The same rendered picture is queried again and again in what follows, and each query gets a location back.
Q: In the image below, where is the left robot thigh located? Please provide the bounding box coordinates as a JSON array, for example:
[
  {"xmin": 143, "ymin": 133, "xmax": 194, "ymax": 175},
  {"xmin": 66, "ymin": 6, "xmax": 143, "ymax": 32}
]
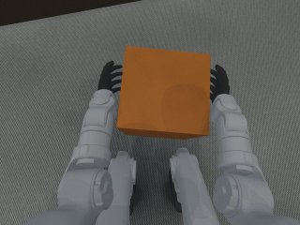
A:
[{"xmin": 95, "ymin": 156, "xmax": 137, "ymax": 225}]

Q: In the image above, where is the left robot foot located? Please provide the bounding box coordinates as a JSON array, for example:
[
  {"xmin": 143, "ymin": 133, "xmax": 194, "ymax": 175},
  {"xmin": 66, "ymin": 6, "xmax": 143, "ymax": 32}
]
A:
[{"xmin": 129, "ymin": 181, "xmax": 136, "ymax": 216}]

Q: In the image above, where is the carton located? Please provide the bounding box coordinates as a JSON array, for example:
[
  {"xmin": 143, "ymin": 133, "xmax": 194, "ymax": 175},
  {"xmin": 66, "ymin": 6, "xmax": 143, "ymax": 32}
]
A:
[{"xmin": 116, "ymin": 46, "xmax": 211, "ymax": 140}]

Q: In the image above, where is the robot left forearm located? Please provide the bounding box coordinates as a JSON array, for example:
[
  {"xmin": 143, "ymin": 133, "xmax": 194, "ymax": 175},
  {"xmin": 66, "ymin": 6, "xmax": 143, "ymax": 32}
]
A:
[{"xmin": 57, "ymin": 89, "xmax": 117, "ymax": 202}]

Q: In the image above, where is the robot right hand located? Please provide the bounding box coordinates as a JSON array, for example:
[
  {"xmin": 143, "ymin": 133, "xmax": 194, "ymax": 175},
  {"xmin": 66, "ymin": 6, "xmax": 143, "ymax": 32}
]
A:
[{"xmin": 210, "ymin": 64, "xmax": 230, "ymax": 103}]

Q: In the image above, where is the left robot upper arm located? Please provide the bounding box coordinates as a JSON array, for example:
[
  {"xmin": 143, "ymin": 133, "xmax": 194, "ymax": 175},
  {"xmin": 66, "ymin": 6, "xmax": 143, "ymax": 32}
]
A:
[{"xmin": 24, "ymin": 168, "xmax": 114, "ymax": 225}]

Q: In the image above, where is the right robot upper arm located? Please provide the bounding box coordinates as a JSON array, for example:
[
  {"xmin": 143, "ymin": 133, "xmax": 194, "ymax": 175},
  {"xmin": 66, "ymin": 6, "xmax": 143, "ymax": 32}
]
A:
[{"xmin": 212, "ymin": 172, "xmax": 300, "ymax": 225}]

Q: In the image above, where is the robot left hand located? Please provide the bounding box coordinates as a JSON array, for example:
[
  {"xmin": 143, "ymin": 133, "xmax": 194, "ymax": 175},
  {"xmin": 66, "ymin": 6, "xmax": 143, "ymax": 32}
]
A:
[{"xmin": 97, "ymin": 60, "xmax": 123, "ymax": 94}]

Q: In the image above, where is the robot right forearm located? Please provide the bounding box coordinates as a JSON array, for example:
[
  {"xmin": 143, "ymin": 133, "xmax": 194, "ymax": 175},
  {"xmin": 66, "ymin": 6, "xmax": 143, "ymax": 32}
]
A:
[{"xmin": 210, "ymin": 94, "xmax": 274, "ymax": 211}]

